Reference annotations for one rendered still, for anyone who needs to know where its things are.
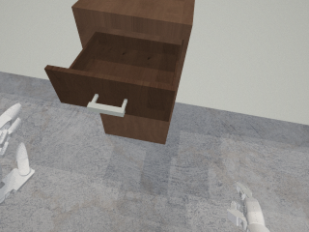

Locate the left robot hand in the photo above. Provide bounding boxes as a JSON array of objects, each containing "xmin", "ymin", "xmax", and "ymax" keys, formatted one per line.
[{"xmin": 0, "ymin": 102, "xmax": 35, "ymax": 205}]

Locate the drawer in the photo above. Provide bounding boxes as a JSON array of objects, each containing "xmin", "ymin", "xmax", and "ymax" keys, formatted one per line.
[{"xmin": 44, "ymin": 31, "xmax": 181, "ymax": 122}]

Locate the right robot hand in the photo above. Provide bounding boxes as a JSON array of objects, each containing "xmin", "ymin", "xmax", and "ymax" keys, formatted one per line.
[{"xmin": 227, "ymin": 181, "xmax": 266, "ymax": 230}]

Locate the handle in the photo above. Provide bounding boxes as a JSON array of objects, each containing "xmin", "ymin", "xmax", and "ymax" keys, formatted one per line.
[{"xmin": 87, "ymin": 94, "xmax": 127, "ymax": 117}]

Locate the cabinet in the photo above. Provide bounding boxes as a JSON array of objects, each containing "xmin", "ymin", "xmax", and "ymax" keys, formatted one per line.
[{"xmin": 71, "ymin": 0, "xmax": 195, "ymax": 145}]

